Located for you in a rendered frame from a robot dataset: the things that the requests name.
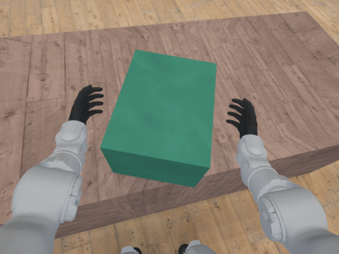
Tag pedestal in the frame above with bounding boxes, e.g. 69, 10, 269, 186
0, 11, 339, 239

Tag right robot upper arm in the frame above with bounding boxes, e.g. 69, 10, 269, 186
258, 187, 339, 254

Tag left robot forearm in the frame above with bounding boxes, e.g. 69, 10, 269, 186
12, 120, 87, 214

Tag right robot hand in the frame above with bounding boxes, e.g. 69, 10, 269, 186
226, 98, 258, 139

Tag left robot upper arm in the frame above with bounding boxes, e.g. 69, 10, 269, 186
0, 165, 83, 254

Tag robot right shin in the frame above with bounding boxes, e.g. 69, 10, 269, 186
186, 240, 201, 249

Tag carton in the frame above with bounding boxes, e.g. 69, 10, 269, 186
100, 50, 217, 187

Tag left robot hand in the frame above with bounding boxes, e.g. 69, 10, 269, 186
69, 85, 104, 125

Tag right robot forearm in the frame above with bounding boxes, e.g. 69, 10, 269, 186
236, 134, 327, 225

